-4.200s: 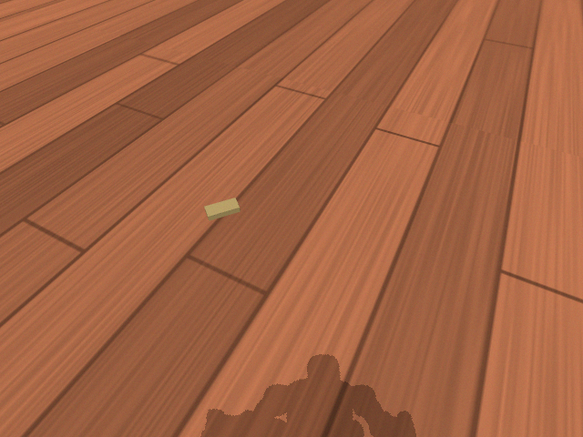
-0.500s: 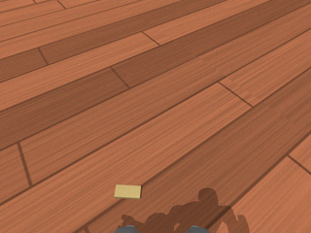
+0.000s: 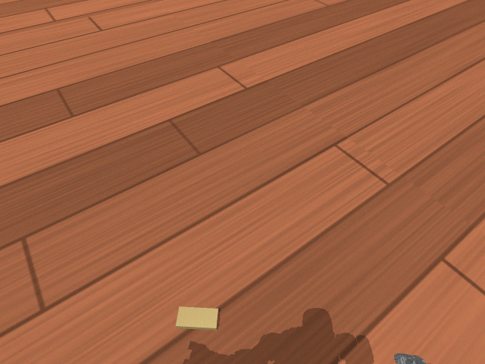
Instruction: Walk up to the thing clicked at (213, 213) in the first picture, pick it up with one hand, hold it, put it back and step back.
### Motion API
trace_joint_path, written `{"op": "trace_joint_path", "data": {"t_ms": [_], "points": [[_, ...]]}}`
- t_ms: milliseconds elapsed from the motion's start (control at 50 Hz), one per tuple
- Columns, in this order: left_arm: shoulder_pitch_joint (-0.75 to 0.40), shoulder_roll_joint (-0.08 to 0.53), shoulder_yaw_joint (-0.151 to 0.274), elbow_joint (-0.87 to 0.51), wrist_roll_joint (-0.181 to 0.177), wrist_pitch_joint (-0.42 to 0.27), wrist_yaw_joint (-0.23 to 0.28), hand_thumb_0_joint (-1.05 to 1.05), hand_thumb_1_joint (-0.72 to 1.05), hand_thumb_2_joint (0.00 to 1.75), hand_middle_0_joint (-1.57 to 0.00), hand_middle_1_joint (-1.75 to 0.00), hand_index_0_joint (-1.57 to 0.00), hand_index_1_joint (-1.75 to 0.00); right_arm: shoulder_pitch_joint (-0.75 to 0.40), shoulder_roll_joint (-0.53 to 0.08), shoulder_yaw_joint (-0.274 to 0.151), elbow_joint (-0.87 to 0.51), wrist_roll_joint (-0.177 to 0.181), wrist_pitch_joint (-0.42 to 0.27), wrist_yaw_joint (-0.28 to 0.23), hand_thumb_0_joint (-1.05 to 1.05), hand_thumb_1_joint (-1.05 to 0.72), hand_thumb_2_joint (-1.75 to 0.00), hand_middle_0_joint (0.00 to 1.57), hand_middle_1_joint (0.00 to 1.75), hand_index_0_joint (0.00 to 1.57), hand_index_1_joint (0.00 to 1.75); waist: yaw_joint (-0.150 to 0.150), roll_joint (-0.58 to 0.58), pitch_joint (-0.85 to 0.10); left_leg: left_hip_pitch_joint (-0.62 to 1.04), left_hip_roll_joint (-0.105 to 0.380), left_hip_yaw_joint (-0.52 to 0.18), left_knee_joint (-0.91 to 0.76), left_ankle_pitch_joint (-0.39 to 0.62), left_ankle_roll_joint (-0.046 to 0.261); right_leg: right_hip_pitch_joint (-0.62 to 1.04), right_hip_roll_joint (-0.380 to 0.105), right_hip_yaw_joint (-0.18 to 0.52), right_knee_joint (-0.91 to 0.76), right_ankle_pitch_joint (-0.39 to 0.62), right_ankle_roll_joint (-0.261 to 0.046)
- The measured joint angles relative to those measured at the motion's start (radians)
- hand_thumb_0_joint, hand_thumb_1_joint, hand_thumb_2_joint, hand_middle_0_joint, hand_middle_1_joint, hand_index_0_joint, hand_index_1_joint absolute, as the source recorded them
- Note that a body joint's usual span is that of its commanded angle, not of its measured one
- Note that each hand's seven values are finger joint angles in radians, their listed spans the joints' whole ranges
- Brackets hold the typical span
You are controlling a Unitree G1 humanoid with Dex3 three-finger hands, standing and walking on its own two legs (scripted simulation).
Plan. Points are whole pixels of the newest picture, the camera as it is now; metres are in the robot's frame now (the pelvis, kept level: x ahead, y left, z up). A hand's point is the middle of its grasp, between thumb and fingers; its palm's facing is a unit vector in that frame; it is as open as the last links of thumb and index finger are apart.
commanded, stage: walk up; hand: left
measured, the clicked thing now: (197, 318) +0.40 +0.19 -0.75
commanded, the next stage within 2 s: stand in 0.76 s
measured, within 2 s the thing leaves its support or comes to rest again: neither
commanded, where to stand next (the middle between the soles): +0.05 +0.02 m, yaw -1 degrees
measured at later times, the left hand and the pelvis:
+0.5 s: hand out of the picture +0.11 +0.26 -0.14, palm faces -0.05 -0.93 -0.38, open 7.4 cm; pelvis +0.01 +0.00 +0.01, yaw -1 degrees
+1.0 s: hand out of the picture +0.10 +0.25 -0.14, palm faces -0.04 -0.94 -0.35, open 7.4 cm; pelvis +0.02 +0.00 +0.02, yaw -1 degrees
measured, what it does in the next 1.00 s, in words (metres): stands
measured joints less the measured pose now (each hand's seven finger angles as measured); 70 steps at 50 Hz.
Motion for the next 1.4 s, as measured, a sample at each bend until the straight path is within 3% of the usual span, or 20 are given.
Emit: {"op": "trace_joint_path", "data": {"t_ms": [400, 760, 960, 1400], "points": [[-0.033, -0.032, 0.005, 0.058, 0.006, 0.013, -0.005, 0.0, 0.91, 0.9, -0.21, -0.3, -0.21, -0.3, 0.017, -0.01, -0.014, 0.073, -0.004, 0.0, 0.0, 0.0, -0.9, -0.9, 0.2, 0.3, 0.2, 0.3, -0.016, -0.002, -0.009, 0.099, -0.012, 0.014, -0.171, 0.072, -0.002, 0.082, -0.006, 0.008, -0.144, 0.061, 0.005], [-0.043, -0.036, 0.014, 0.055, 0.011, 0.021, -0.004, 0.0, 0.91, 0.9, -0.21, -0.3, -0.2, -0.3, 0.03, 0.001, -0.019, 0.07, -0.007, 0.0, -0.004, 0.0, -0.9, -0.9, 0.2, 0.3, 0.2, 0.3, -0.022, -0.004, -0.018, 0.122, -0.015, 0.019, -0.193, 0.073, 0.0, 0.1, -0.009, 0.013, -0.159, 0.06, 0.007], [-0.032, -0.043, 0.018, 0.066, 0.007, 0.032, -0.015, 0.0, 0.91, 0.9, -0.21, -0.3, -0.2, -0.3, 0.025, 0.021, 0.001, 0.074, -0.009, -0.029, -0.015, 0.0, -0.9, -0.9, 0.2, 0.3, 0.2, 0.3, -0.022, -0.014, -0.014, 0.147, -0.008, 0.015, -0.239, 0.095, -0.01, 0.127, 0.0, 0.007, -0.207, 0.081, 0.001], [-0.014, -0.049, 0.02, 0.066, 0.01, 0.033, -0.019, 0.0, 0.91, 0.9, -0.21, -0.3, -0.2, -0.3, 0.031, 0.009, 0.004, 0.084, -0.01, -0.03, -0.02, 0.0, -0.9, -0.9, 0.2, 0.3, 0.2, 0.3, -0.018, -0.009, -0.023, 0.155, 0.011, 0.004, -0.251, 0.106, -0.024, 0.146, 0.02, -0.004, -0.237, 0.098, -0.013]]}}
